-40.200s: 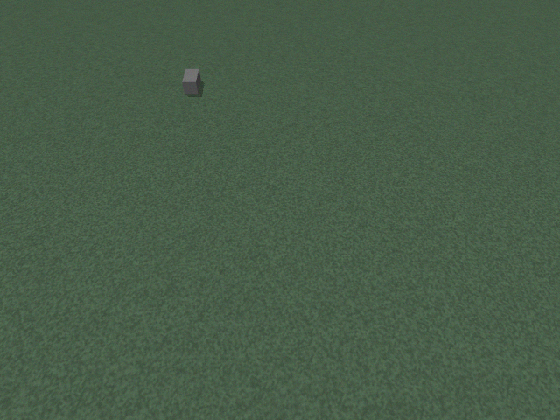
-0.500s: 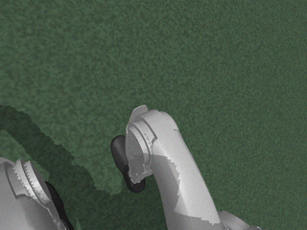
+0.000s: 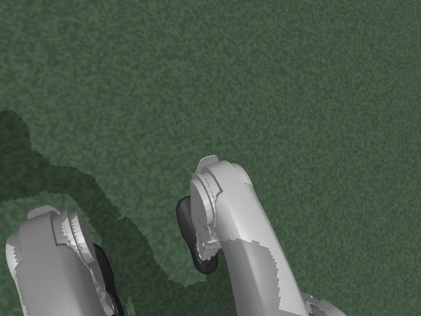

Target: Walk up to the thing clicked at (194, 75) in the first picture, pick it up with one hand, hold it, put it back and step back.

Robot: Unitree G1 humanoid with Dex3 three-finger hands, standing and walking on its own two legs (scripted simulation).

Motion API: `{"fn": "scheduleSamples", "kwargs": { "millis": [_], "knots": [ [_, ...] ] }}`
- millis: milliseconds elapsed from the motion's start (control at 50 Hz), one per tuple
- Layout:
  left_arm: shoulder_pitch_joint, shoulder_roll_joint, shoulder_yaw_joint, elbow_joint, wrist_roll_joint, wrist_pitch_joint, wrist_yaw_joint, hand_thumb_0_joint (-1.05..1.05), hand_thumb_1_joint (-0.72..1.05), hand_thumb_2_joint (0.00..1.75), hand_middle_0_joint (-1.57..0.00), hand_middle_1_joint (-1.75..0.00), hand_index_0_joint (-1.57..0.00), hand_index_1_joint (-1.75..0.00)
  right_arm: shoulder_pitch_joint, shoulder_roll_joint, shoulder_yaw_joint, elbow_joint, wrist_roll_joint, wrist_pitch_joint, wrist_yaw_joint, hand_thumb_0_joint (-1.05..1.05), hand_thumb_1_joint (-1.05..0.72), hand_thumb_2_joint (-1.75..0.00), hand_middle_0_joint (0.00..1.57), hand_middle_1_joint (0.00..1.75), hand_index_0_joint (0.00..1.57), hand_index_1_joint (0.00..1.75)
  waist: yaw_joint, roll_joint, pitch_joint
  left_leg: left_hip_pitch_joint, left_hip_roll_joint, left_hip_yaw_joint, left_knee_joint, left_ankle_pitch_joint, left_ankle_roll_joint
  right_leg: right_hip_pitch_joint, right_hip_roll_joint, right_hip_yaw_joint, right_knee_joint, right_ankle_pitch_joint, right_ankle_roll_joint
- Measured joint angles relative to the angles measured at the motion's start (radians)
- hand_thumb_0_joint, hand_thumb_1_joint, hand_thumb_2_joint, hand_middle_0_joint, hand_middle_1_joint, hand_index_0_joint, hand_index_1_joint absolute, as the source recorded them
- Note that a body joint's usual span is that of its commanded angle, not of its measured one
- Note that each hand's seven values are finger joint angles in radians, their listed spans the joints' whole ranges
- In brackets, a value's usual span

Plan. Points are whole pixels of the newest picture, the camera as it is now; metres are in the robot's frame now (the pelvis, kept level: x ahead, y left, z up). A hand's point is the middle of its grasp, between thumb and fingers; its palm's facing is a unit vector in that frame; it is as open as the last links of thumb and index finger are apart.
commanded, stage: settle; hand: left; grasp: from above
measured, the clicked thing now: out of the picture +0.49 +0.34 -0.21
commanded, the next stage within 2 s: lift in 0.10 s
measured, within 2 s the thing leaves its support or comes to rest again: neither
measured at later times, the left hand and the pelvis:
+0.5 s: hand out of the picture +0.46 +0.34 -0.09, palm faces +0.11 -0.50 -0.86, open 11.6 cm; pelvis +0.01 +0.00 +0.02, yaw +4 degrees
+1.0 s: hand out of the picture +0.40 +0.32 +0.08, palm faces +0.05 -0.47 -0.88, open 11.6 cm; pelvis +0.02 -0.01 +0.15, yaw +7 degrees
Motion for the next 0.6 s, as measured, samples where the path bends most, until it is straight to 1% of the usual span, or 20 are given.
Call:
{"fn": "scheduleSamples", "kwargs": {
  "millis": [180,240,300,420,540,600],
  "knots": [
    [0.002,-0.037,0.009,0.005,0.012,0.014,-0.011,-0.01,-0.19,0.67,-0.56,-0.73,-0.53,-0.68,0.004,0.004,-0.036,0.018,0.015,0.017,-0.026,0.00,-0.93,-0.90,0.19,0.29,0.20,0.30,0.028,0.020,-0.039,0.012,0.004,0.023,-0.020,0.000,0.000,-0.002,0.000,0.019,-0.003,-0.003,-0.003],
    [0.010,-0.056,0.016,-0.005,0.006,0.019,-0.019,-0.01,-0.20,0.68,-0.55,-0.74,-0.52,-0.69,0.005,0.004,-0.049,0.021,0.023,0.024,-0.034,0.00,-0.93,-0.90,0.19,0.29,0.20,0.30,0.040,0.025,-0.055,0.016,0.004,0.031,-0.028,0.001,-0.001,-0.003,-0.001,0.026,-0.005,-0.004,-0.004],
    [0.021,-0.079,0.016,-0.015,-0.001,0.026,-0.039,-0.01,-0.20,0.69,-0.55,-0.74,-0.52,-0.70,0.008,0.005,-0.063,0.026,0.032,0.030,-0.043,0.00,-0.93,-0.90,0.19,0.29,0.20,0.30,0.054,0.032,-0.080,0.017,0.005,0.042,-0.039,0.003,0.000,-0.008,-0.001,0.035,-0.009,-0.005,-0.005],
    [0.057,-0.130,0.005,-0.049,0.004,0.048,-0.084,-0.01,-0.21,0.71,-0.55,-0.75,-0.52,-0.70,0.006,0.011,-0.098,0.038,0.052,0.045,-0.064,0.00,-0.93,-0.90,0.19,0.29,0.20,0.30,0.081,0.045,-0.131,0.029,0.007,0.066,-0.065,0.002,0.001,-0.006,-0.003,0.055,-0.019,-0.011,-0.007],
    [0.109,-0.192,-0.022,-0.110,0.005,0.069,-0.130,-0.01,-0.22,0.72,-0.56,-0.74,-0.53,-0.70,0.003,0.024,-0.139,0.047,0.072,0.051,-0.089,0.00,-0.92,-0.90,0.19,0.29,0.20,0.30,0.111,0.052,-0.181,0.066,0.009,0.091,-0.107,0.003,0.001,0.017,-0.003,0.076,-0.042,-0.017,-0.010],
    [0.143,-0.232,-0.039,-0.143,-0.003,0.080,-0.143,-0.01,-0.23,0.72,-0.56,-0.74,-0.53,-0.70,0.005,0.032,-0.159,0.053,0.081,0.056,-0.107,0.00,-0.92,-0.90,0.19,0.29,0.20,0.29,0.129,0.056,-0.210,0.095,0.010,0.105,-0.140,0.004,0.001,0.040,-0.004,0.086,-0.064,-0.020,-0.012]
  ]
}}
